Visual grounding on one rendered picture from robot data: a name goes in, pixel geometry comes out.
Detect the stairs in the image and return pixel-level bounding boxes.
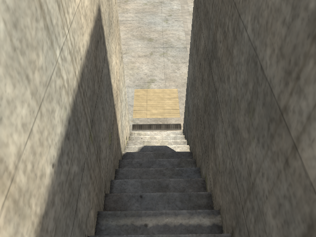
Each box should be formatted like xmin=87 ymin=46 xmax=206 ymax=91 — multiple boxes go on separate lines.
xmin=88 ymin=131 xmax=231 ymax=237

